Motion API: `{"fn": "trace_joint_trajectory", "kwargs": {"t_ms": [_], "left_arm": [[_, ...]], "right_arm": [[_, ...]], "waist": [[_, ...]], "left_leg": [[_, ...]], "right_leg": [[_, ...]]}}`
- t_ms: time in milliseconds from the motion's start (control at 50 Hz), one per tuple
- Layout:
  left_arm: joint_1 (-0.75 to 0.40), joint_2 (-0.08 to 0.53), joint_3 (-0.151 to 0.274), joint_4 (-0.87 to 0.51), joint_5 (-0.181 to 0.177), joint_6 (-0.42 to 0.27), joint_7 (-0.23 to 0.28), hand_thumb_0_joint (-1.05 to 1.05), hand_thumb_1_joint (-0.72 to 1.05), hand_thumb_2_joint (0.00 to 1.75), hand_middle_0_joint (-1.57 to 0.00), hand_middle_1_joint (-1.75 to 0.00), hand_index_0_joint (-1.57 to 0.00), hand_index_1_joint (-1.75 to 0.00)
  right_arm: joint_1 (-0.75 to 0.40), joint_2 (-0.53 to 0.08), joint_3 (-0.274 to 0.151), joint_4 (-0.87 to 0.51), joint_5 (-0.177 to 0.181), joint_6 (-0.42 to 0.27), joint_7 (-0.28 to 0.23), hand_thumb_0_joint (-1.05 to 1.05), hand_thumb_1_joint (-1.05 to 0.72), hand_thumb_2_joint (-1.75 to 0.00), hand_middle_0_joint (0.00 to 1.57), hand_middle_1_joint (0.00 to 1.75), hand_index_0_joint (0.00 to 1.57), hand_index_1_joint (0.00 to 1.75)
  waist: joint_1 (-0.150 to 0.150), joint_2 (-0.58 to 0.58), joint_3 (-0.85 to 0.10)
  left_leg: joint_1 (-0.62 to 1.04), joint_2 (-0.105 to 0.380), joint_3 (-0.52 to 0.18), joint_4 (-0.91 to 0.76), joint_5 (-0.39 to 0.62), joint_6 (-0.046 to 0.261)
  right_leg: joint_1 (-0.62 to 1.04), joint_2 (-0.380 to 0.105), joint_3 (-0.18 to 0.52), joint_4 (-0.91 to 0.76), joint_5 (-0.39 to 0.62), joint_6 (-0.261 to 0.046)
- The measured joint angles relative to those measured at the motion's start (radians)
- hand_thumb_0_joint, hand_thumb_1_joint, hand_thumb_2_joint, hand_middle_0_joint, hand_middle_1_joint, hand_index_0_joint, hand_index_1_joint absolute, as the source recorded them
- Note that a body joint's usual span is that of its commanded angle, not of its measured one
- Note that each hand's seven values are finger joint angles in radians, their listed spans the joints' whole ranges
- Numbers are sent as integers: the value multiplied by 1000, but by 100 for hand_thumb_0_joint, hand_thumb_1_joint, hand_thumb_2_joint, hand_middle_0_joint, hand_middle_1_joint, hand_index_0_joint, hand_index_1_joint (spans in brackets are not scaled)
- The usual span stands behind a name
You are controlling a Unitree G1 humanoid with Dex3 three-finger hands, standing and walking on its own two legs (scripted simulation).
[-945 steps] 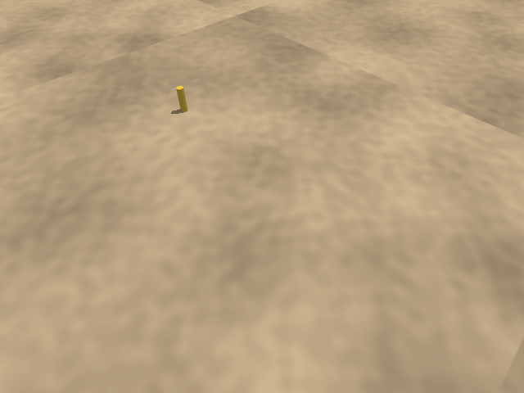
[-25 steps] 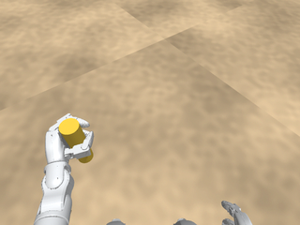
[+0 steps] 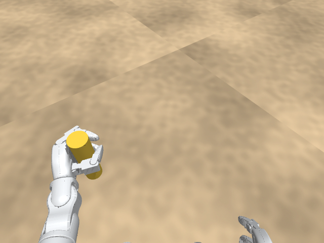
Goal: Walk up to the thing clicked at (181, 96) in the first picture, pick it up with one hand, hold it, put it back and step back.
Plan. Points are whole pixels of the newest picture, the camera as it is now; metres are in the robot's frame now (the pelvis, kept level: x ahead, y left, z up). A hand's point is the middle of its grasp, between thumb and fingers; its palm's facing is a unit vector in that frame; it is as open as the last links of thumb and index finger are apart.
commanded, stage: hold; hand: left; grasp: from the side
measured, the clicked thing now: (86, 157) +0.33 +0.19 +0.02
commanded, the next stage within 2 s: crouch in 2.00 s
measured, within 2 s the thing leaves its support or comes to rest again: neither
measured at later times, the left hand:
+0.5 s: hand (90, 153) +0.32 +0.17 +0.05, palm faces +0.20 -0.98 -0.03, open 5.8 cm
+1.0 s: hand (90, 154) +0.32 +0.17 +0.05, palm faces +0.21 -0.98 -0.03, open 5.8 cm
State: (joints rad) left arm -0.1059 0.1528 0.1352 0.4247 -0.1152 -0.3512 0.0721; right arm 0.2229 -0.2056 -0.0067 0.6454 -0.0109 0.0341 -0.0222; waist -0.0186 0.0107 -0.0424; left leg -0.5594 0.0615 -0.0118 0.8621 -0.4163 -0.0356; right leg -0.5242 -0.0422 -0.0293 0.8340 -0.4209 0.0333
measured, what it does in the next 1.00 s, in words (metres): stands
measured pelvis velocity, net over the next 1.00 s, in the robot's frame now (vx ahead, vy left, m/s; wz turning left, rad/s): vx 0.00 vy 0.00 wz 0.00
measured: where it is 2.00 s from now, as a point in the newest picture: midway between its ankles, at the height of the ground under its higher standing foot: outside the picture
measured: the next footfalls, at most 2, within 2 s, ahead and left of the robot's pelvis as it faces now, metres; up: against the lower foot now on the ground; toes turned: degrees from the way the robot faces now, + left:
none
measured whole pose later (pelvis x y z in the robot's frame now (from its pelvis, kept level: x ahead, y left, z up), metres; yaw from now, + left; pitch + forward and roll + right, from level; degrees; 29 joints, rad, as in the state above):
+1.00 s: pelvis +0.00 +0.00 +0.01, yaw +0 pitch +5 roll -1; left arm -0.09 0.15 0.14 0.43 -0.12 -0.36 0.07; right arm 0.22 -0.21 -0.01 0.66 -0.01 0.03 -0.01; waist -0.02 0.01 -0.03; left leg -0.51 0.06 -0.01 0.81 -0.39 -0.04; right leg -0.48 -0.04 -0.03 0.79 -0.40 0.03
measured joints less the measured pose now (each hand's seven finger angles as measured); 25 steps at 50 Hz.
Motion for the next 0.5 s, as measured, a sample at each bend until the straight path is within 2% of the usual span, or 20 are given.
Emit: {"fn": "trace_joint_trajectory", "kwargs": {"t_ms": [500], "left_arm": [[6, -2, -2, -6, -5, -8, -11, 3, 9, 113, -96, -113, -99, -112]], "right_arm": [[0, 0, 0, 10, 4, -6, 5, 1, -91, -90, 20, 30, 20, 30]], "waist": [[3, -2, 17]], "left_leg": [[40, -2, 3, -40, 22, -1]], "right_leg": [[35, -1, 1, -32, 18, -2]]}}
